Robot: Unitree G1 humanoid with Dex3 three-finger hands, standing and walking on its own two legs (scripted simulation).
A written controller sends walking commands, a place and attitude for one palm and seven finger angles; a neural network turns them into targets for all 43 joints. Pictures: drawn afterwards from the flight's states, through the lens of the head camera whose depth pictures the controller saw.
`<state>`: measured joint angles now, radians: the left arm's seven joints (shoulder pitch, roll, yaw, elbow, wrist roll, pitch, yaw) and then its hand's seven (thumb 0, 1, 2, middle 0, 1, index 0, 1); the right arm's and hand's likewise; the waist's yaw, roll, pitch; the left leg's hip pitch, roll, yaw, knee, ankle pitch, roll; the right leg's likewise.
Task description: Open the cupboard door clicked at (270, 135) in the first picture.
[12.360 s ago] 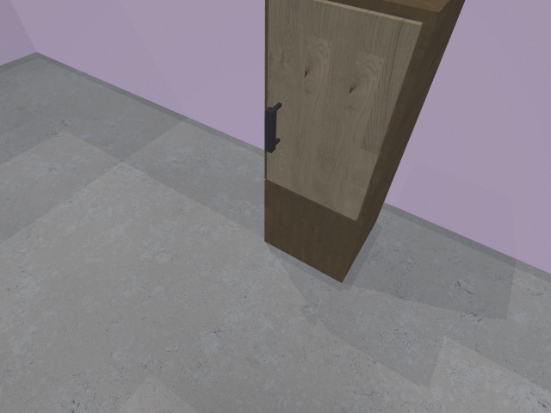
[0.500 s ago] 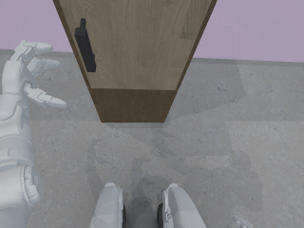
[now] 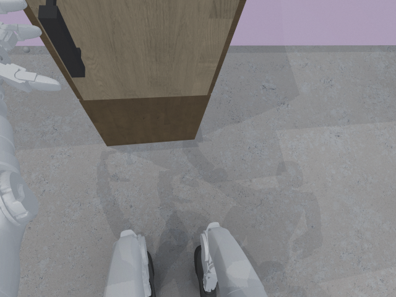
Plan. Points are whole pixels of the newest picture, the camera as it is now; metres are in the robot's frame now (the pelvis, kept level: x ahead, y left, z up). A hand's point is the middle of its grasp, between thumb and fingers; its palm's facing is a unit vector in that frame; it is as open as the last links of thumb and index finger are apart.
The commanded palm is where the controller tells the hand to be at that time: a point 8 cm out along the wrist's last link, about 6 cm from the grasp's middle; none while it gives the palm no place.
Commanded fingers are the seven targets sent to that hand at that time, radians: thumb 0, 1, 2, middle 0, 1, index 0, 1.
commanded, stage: move the hooked fingers beside the handle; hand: left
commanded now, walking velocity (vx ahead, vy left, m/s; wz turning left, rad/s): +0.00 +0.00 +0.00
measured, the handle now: (66, 37) +0.58 +0.18 +0.05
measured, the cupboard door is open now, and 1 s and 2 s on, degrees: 0 0 0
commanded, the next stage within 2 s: slide the fingers in behind the handle in 0.68 s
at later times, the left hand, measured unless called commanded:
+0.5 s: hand (22, 55) +0.54 +0.24 +0.06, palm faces +0.03 -1.00 -0.03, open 14.0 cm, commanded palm +0.52 +0.27 +0.06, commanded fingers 0.00 -0.50 0.30 -0.30 -1.20 -0.30 -1.20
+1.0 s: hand (30, 56) +0.54 +0.23 +0.06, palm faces +0.02 -1.00 -0.02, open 14.0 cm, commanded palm +0.52 +0.25 +0.06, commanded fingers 0.00 -0.50 0.30 -0.30 -1.20 -0.30 -1.20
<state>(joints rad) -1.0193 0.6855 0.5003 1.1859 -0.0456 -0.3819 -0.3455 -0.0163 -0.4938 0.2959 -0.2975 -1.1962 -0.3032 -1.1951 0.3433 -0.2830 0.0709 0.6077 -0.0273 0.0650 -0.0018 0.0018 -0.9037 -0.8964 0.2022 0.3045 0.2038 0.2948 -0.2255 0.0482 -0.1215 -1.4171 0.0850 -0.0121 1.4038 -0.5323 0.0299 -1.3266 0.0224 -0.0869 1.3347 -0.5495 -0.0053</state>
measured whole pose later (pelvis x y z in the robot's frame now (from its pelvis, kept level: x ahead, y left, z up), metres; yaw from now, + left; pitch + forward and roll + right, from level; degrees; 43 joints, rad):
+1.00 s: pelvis +0.01 +0.01 +0.01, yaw +0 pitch +30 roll -6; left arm -0.94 0.60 0.46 1.11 -0.07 -0.39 -0.32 -0.02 -0.49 0.30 -0.30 -1.20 -0.30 -1.20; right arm 0.33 -0.26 0.06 0.62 -0.03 0.09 0.02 0.00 -0.90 -0.90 0.20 0.30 0.20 0.29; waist -0.20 0.04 -0.13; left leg -1.37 0.08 -0.01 1.37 -0.54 0.04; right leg -1.28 0.02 -0.09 1.29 -0.55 0.00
